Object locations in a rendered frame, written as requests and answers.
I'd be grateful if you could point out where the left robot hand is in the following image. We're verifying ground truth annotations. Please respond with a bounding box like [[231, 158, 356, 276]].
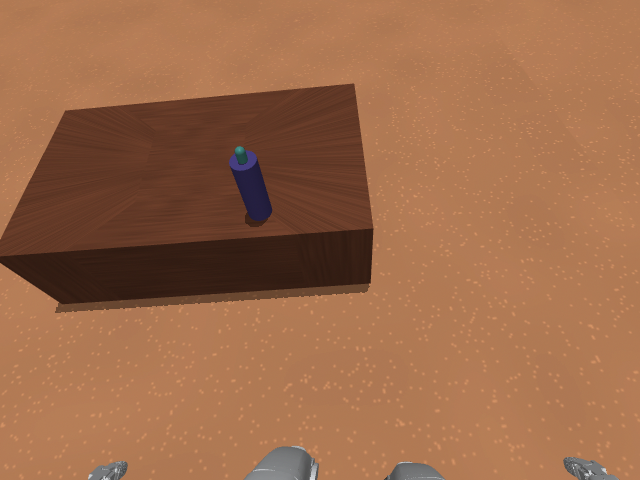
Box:
[[88, 461, 128, 480]]

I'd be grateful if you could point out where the right robot hand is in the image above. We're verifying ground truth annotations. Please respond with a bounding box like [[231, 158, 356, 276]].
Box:
[[563, 457, 619, 480]]

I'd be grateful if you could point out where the bottle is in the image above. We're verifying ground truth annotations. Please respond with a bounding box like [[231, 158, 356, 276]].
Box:
[[229, 146, 272, 221]]

